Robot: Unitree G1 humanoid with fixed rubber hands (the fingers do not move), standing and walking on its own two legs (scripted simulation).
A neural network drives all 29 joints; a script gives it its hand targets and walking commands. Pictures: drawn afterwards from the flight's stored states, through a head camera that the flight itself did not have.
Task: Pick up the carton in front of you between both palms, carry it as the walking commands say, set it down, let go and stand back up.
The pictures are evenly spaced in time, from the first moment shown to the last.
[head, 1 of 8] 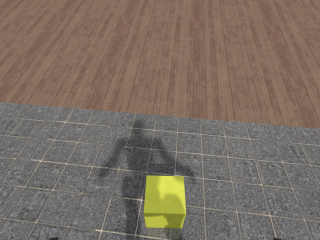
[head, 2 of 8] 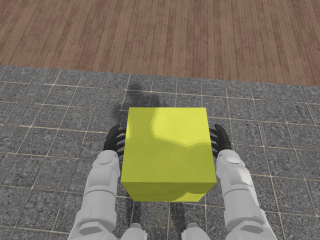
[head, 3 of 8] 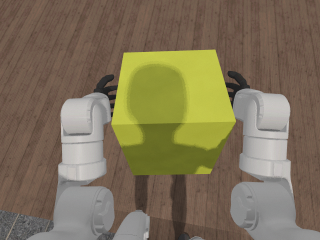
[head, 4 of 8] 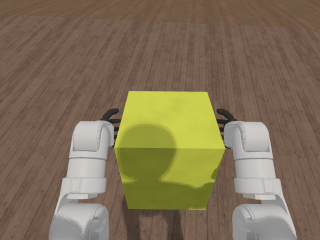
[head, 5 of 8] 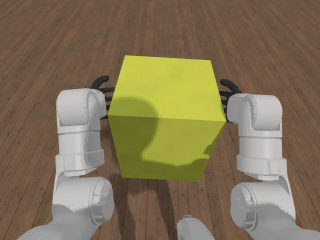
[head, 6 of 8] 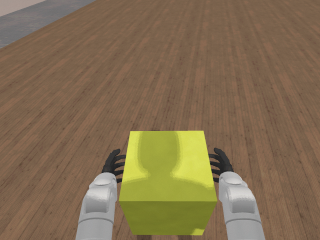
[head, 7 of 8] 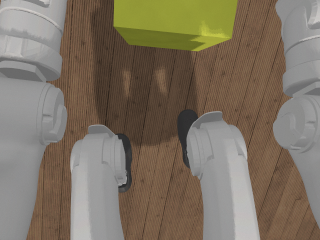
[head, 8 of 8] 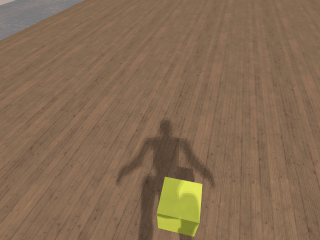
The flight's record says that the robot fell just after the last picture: no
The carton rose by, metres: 1.27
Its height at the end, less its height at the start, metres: +0.53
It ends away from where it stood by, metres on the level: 5.42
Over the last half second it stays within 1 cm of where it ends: yes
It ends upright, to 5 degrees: yes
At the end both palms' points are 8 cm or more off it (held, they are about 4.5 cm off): yes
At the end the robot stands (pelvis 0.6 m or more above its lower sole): yes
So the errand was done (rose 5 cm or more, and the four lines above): yes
